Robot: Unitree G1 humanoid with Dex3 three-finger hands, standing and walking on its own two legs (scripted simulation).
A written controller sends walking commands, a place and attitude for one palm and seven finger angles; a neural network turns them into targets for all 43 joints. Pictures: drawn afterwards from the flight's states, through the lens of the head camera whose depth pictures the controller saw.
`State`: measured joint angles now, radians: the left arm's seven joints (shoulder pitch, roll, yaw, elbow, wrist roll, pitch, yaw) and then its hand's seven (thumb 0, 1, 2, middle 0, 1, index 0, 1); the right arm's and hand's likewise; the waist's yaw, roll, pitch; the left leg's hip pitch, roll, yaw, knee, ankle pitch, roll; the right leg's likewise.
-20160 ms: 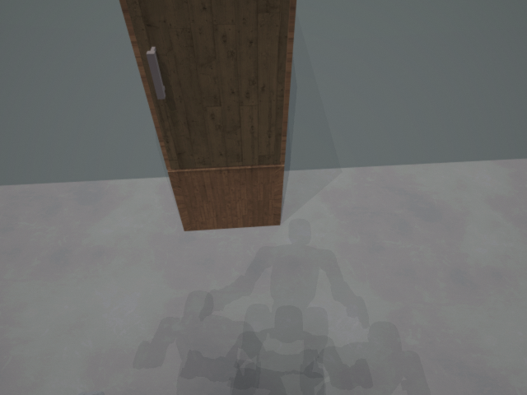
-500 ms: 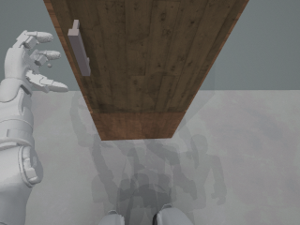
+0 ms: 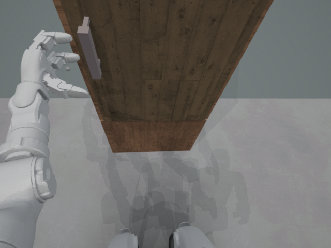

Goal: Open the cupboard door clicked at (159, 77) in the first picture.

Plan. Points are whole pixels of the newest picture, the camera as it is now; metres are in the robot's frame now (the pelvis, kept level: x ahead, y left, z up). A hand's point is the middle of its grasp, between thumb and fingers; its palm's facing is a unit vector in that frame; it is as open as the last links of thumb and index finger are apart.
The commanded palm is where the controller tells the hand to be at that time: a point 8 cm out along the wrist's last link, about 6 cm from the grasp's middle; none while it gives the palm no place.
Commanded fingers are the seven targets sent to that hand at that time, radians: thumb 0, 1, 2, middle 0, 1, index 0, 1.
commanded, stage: slide the fingers in behind the handle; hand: left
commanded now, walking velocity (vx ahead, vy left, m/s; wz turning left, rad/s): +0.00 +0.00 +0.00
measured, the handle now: (92, 49) +0.56 +0.13 +0.10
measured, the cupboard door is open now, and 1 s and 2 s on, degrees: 0 0 0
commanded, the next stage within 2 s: close the thumb around the handle in 1.18 s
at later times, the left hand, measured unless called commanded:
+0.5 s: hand (87, 68) +0.51 +0.14 +0.10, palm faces -0.04 -1.00 +0.00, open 14.0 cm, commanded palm +0.49 +0.19 +0.10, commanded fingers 0.00 -0.50 0.30 -0.30 -1.20 -0.30 -1.20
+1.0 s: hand (98, 69) +0.51 +0.12 +0.10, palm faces -0.01 -1.00 -0.01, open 14.0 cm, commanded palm +0.48 +0.17 +0.10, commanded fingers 0.00 -0.50 0.30 -0.30 -1.20 -0.30 -1.20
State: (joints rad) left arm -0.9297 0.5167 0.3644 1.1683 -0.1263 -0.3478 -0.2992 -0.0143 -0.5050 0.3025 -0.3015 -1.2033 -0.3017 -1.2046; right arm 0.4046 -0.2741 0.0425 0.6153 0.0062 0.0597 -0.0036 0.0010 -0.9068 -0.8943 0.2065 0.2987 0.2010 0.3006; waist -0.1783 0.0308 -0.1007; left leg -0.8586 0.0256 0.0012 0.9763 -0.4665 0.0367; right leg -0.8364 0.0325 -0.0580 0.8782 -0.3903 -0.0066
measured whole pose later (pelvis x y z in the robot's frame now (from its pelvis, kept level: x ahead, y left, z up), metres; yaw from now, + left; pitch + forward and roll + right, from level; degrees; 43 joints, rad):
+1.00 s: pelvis +0.00 -0.02 +0.00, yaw +0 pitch +19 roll -1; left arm -0.91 0.40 0.34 1.16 -0.09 -0.37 -0.15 -0.01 -0.50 0.30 -0.30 -1.20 -0.30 -1.20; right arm 0.41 -0.27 0.02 0.62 0.00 0.04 0.01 0.00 -0.91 -0.89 0.21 0.30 0.20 0.30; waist -0.17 0.04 -0.10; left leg -0.81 0.03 0.01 0.94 -0.45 0.01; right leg -0.82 0.04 -0.05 0.89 -0.39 -0.03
